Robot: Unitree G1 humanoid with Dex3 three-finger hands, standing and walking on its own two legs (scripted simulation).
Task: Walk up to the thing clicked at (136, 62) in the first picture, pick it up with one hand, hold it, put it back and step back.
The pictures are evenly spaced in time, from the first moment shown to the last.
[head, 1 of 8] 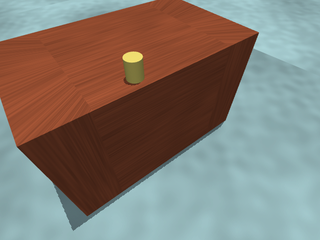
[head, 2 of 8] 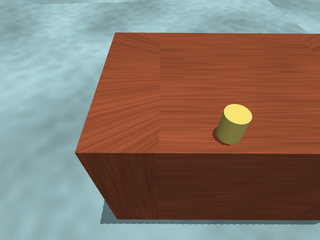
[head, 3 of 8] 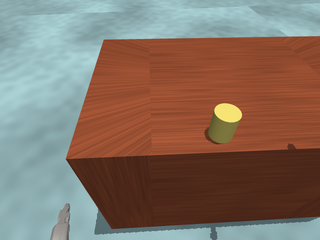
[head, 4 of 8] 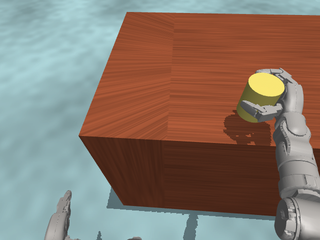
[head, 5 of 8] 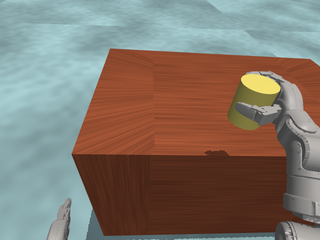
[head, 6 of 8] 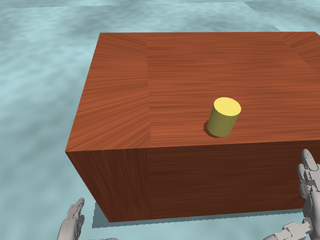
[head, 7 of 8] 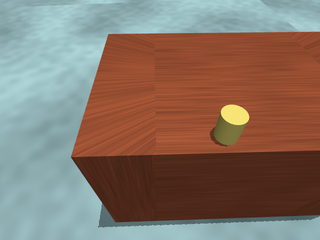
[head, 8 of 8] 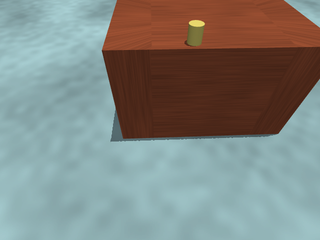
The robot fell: no
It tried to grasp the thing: yes
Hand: right
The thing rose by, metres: 0.24
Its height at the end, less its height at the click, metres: +0.00
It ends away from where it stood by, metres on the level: 0.01
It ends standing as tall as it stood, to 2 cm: yes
